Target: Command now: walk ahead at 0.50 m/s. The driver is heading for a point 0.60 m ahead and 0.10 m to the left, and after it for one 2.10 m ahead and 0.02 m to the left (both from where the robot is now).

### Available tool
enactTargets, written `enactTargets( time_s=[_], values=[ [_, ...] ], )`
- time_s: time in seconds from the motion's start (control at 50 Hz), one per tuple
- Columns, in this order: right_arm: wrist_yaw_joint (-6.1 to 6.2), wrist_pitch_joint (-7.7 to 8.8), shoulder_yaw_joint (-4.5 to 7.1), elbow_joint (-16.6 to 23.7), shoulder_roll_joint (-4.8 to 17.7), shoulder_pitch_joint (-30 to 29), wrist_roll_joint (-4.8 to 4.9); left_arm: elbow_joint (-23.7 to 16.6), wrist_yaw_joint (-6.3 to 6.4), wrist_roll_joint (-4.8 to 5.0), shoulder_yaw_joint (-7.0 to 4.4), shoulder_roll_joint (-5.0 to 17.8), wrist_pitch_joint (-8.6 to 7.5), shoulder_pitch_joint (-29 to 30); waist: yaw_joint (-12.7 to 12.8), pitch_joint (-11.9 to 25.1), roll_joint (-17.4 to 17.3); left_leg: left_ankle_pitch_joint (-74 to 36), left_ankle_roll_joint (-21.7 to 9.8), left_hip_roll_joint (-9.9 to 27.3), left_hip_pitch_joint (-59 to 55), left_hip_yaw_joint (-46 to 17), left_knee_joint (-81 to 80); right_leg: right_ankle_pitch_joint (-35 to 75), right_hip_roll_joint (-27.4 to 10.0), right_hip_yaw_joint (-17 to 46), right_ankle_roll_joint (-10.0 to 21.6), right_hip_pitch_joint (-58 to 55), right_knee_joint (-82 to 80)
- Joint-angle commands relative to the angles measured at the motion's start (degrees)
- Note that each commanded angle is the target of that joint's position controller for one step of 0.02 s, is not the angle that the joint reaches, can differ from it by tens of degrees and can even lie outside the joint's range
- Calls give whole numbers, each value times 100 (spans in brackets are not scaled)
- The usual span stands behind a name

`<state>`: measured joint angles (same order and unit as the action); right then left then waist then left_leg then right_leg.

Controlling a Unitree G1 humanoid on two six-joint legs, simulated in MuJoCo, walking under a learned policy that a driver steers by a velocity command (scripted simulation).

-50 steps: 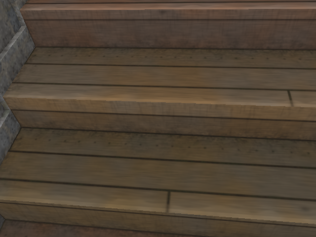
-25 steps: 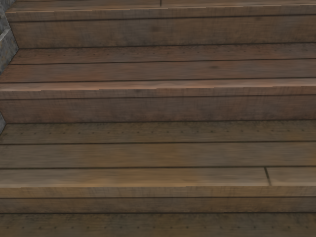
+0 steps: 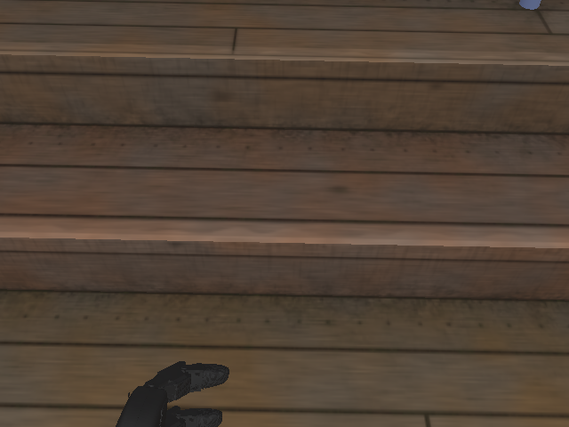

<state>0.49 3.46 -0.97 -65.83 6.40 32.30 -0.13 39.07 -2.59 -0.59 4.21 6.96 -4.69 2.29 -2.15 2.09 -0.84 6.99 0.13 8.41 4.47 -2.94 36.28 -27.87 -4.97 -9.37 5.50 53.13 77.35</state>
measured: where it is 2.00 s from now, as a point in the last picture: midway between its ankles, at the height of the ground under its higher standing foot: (259, 223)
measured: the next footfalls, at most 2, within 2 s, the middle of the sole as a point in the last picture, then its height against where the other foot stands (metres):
left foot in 0.56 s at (262, 378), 0.17 m higher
right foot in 1.04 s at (305, 200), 0.17 m higher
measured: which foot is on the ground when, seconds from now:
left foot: up 0.00-0.54, down 0.56-1.00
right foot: down 0.00-0.58, up 0.60-1.00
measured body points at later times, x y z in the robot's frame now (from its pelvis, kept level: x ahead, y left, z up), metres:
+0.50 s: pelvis +0.27 -0.03 +0.15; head +0.27 -0.06 +0.60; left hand +0.11 +0.13 +0.01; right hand +0.51 -0.12 +0.07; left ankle +0.45 +0.07 -0.36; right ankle +0.12 -0.10 -0.60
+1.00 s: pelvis +0.54 -0.01 +0.33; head +0.57 +0.03 +0.78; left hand +0.77 +0.18 +0.28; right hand +0.58 -0.23 +0.19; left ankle +0.45 +0.04 -0.42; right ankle +0.73 -0.06 -0.21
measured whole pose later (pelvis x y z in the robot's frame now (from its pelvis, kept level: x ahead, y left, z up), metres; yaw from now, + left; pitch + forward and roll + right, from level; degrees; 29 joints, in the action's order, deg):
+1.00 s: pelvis +0.54 -0.01 +0.33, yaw +19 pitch +6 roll -4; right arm 1.2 -1.7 0.3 -53.7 7.3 23.5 0.2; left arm 31.9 1.8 -2.1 8.0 0.9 -5.6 4.0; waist -2.6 1.3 -0.7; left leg 13.8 -4.6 -2.9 9.7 -8.8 19.1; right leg -17.9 -1.6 -6.6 1.9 68.9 87.7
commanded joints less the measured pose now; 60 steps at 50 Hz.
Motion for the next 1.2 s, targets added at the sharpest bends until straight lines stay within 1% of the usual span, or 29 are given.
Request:
enactTargets(
  time_s=[0.02,0.06,0.08,0.16,0.22,0.32,0.42,0.46,0.5,0.52,0.54,0.56,0.58,0.6,0.62,0.66,0.68,0.72,0.76,0.84,0.94,0.98,1.04,1.06,1.08,1.1,1.12,1.16,1.2],
  values=[
    [-319,511,219,798,86,-405,144,1163,177,-151,-640,1646,151,-3187,918,1850,1534,-33,-447,-1299,3489,-1625,6384,-2355,-1735,6764,897,-4893,-6441],
    [-259,382,115,1551,-106,-1801,184,1515,20,-165,-382,392,127,-2257,412,-100,679,-635,-949,-985,4535,-987,6877,-1245,-1379,4116,304,-2822,-5414],
    [-202,315,127,1649,82,-1801,113,1684,-24,-254,-265,-125,20,-2048,126,-151,367,-858,-1185,-854,4616,-978,7014,-294,-1143,3143,83,-2550,-5203],
    [-206,109,-263,1697,-529,-1375,83,2293,-162,-127,-208,-222,-53,-2330,-391,-312,367,-970,-1518,-1030,6372,-1216,8688,1424,-797,1651,-288,-3168,-5380],
    [-184,-13,-278,1773,-105,-1723,88,2218,-133,-223,-81,-221,-35,-1948,-494,-418,153,-1657,-1075,-1010,6512,-720,7936,1617,-492,641,-418,-2277,-5648],
    [-61,-34,-463,2267,-433,-3082,81,2732,-2,-145,-82,313,44,-3291,193,-748,537,-987,-714,-959,8346,-242,8668,1920,-748,1027,-190,-3499,-5950],
    [-266,59,-646,2969,-394,-4924,196,2954,480,-9,-185,473,111,-4473,866,-545,564,-59,-518,-469,8336,899,6651,2502,-1168,1123,-63,-4874,-7381],
    [-382,100,-621,3014,-309,-4932,130,2930,575,66,-303,802,161,-4310,710,-592,526,538,-633,-192,7759,1194,5520,3739,-1406,704,-7,-5622,-7699],
    [-478,183,-595,3208,-249,-4806,89,2961,485,27,-185,778,183,-3912,111,99,590,851,-1104,-957,4838,2197,4392,9739,-945,-388,-203,-4900,-6845],
    [-462,200,-545,3105,-197,-4497,85,2995,462,-55,-253,1072,126,-4247,0,628,1039,1055,-1189,-1425,3544,2507,4454,12742,-1117,-312,-23,-4752,-6191],
    [-441,172,-350,2808,129,-3547,170,2882,481,-49,-407,1701,96,-3923,-525,672,1950,1814,-1308,-1459,3398,2060,3302,13483,-1437,-7,146,-5705,-5484],
    [-477,114,-138,2572,543,-2861,107,2658,508,12,-439,1737,116,-3524,-969,911,2085,2058,-1489,-1513,2911,1547,2395,13579,-1373,13,137,-6067,-4407],
    [-535,36,101,2283,1098,-1882,-80,2203,463,-188,-456,1670,27,-3159,-1276,1561,1608,1286,-1828,-1062,982,-145,2159,12208,-1078,286,177,-4666,-3114],
    [-366,-168,352,2069,1721,-1117,-149,1900,283,-148,-373,951,-209,-3027,-1073,2178,-449,2573,-2460,143,-665,-3459,-309,6850,10,717,36,-2679,-1091],
    [-128,-283,430,1784,1869,-958,-225,1724,61,-126,-434,820,-435,-2503,-772,2160,-1113,2670,-2224,656,-626,-5689,-2412,2589,901,1680,-66,-1950,1680],
    [-208,-120,-8,1426,342,-1422,-178,686,-126,-24,-402,498,-491,-1307,-54,408,-18,2629,-1482,458,1135,-4313,-1982,2264,569,2054,328,-232,4109],
    [-334,-42,-88,1231,141,-1609,-85,309,-96,-121,-329,332,-443,-941,234,-226,304,1725,-1308,223,1845,-3335,-1727,1936,565,1758,502,328,5008],
    [-473,-38,-90,1182,-1,-1958,-101,193,-38,-94,-70,-203,-352,-1599,828,-288,403,113,-724,-305,2020,-1507,-1159,1900,354,1711,581,982,5178],
    [-484,-79,-74,1354,129,-2330,-164,209,80,58,-30,9,-291,-1837,1148,-525,337,-929,-453,-513,2647,-625,-1212,1790,223,1316,294,1139,4237],
    [-344,-91,-10,1213,674,-1463,-243,-385,388,-82,164,-288,-176,-895,733,-159,-581,-2206,-404,-757,2398,-672,-1287,1911,364,477,-163,1877,4711],
    [143,-496,389,1433,1214,-449,38,-1596,548,-305,258,-216,-208,1319,19,502,-547,-2833,-841,-219,982,-1796,-2194,1212,271,166,-642,1391,1569],
    [227,-506,466,1637,1419,-992,120,-1323,473,-62,30,144,-163,456,454,1266,-943,-5170,-838,28,-125,-842,-2113,582,415,-18,-329,22,266],
    [77,-190,399,1690,1506,-1492,149,-525,318,-123,-355,928,-160,-1481,1125,2030,-1126,-10051,-1165,323,-1351,-474,-606,774,725,642,169,-2095,-1613],
    [-19,-87,413,1582,1329,-1019,-10,-38,160,-284,-431,1173,-124,-2300,978,2560,150,-9257,-1167,104,-611,-379,357,2554,433,1678,575,-3591,-1707],
    [-213,-27,397,1587,978,-870,21,282,265,-371,-485,1106,67,-2405,807,2479,1798,-5434,-802,-907,603,-419,2088,3007,-345,3863,1422,-4216,-3923],
    [-355,-67,375,1468,773,-882,-47,342,449,-482,-450,862,263,-2023,576,2120,2578,408,-257,-1782,1618,-774,4664,2972,-920,5866,1962,-3909,-5605],
    [-413,-97,366,1802,753,-1065,-10,168,495,-318,-442,599,324,-1116,289,1068,1503,1173,-255,-1795,2520,-1263,6176,1533,-856,5881,1640,-2810,-5504],
    [-279,-300,201,2314,598,-1766,-123,290,479,35,-375,214,225,-569,-159,-496,-154,1412,-417,-1436,3443,-847,6564,405,-324,3985,891,-1326,-4841],
    [-145,-289,123,2362,522,-1505,-73,430,373,-3,-397,117,127,-654,-405,-418,-480,930,-459,-967,3481,-427,5965,734,217,2681,513,-1324,-4395]
  ],
)
Keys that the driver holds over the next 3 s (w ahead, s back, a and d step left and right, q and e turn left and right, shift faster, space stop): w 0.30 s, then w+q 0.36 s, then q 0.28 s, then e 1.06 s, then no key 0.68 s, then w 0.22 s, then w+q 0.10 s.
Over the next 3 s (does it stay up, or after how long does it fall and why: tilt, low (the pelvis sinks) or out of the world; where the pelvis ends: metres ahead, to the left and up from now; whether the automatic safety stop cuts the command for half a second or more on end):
stays up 0.81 -0.01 0.47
